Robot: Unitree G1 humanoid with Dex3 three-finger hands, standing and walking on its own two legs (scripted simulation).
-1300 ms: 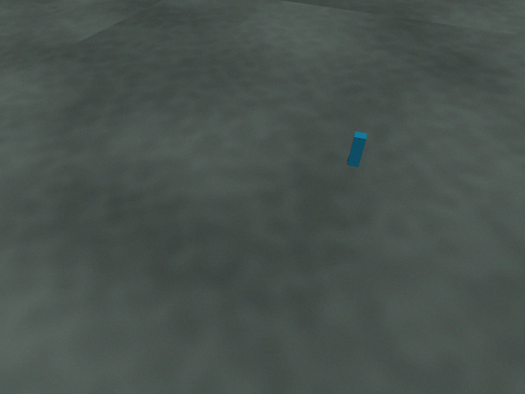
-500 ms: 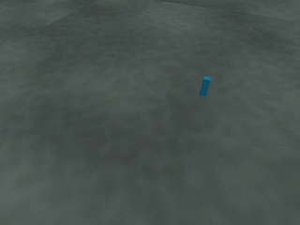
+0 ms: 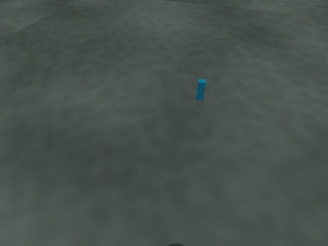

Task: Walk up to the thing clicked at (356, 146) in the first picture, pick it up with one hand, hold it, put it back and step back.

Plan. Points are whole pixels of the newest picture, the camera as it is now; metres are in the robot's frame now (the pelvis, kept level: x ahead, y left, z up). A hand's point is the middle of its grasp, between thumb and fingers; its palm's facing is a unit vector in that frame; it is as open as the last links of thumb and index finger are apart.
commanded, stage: walk up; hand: left
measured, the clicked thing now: (201, 90) +1.45 -0.33 -0.68
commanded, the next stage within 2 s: none
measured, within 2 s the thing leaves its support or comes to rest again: neither
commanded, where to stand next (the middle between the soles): +1.07 -0.39 m, yaw -22 degrees
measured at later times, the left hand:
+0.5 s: hand (112, 209) +0.28 +0.19 -0.17, palm faces -0.20 -0.93 -0.31, open 7.4 cm
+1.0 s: hand (159, 115) +0.63 +0.03 -0.12, palm faces -0.34 -0.85 -0.40, open 7.3 cm
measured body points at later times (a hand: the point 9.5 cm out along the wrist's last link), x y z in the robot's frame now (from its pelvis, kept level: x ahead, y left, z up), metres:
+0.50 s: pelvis +0.20 -0.07 -0.02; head +0.22 -0.06 +0.43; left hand +0.29 +0.24 -0.15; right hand +0.23 -0.41 -0.11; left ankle +0.32 +0.03 -0.74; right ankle +0.11 -0.20 -0.74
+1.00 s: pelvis +0.42 -0.18 -0.02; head +0.43 -0.21 +0.43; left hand +0.65 +0.08 -0.10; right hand +0.34 -0.50 -0.15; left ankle +0.39 +0.00 -0.66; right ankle +0.44 -0.30 -0.74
